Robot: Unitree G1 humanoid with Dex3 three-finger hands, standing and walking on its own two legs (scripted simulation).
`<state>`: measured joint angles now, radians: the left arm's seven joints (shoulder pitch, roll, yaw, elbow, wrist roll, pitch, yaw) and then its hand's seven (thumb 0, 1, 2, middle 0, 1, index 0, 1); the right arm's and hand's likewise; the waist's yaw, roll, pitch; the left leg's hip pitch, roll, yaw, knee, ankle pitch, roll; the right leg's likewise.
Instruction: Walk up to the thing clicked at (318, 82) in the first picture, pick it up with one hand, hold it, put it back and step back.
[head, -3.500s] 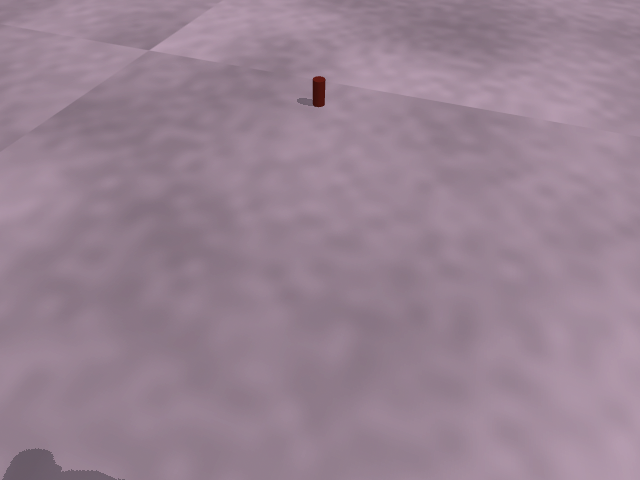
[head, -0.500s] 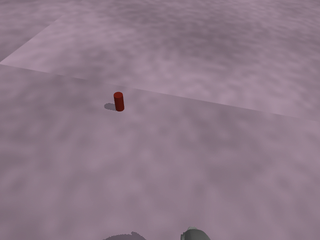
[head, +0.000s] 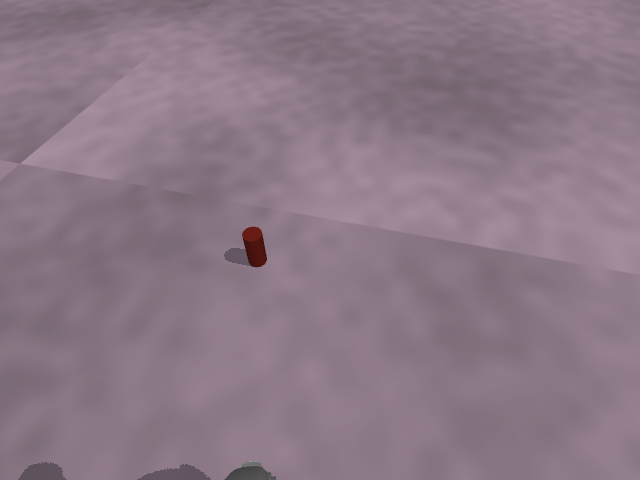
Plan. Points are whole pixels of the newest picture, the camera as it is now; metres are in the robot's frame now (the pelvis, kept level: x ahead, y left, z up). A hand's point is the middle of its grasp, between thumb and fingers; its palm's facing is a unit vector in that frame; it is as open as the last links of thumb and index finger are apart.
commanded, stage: walk up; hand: left
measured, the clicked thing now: (255, 247) +1.04 +0.26 -0.70
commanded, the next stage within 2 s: none
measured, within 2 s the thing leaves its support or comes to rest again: neither
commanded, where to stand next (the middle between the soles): +0.70 +0.07 m, yaw -2 degrees
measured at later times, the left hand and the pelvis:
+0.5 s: hand (127, 396) +0.28 +0.31 -0.14, palm faces -0.09 -0.93 -0.37, open 7.4 cm; pelvis +0.21 +0.03 -0.01, yaw -2 degrees
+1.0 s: hand (133, 327) +0.41 +0.35 -0.17, palm faces -0.02 -0.92 -0.38, open 7.4 cm; pelvis +0.38 +0.06 -0.02, yaw -1 degrees
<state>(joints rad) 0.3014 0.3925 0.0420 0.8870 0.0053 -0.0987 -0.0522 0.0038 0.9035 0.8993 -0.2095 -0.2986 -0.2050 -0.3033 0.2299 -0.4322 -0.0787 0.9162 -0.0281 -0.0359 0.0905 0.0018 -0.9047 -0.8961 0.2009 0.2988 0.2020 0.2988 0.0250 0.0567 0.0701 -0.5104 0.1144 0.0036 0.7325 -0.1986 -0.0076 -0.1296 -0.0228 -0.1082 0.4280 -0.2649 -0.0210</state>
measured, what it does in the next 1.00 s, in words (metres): walks ahead: left foot, then right foot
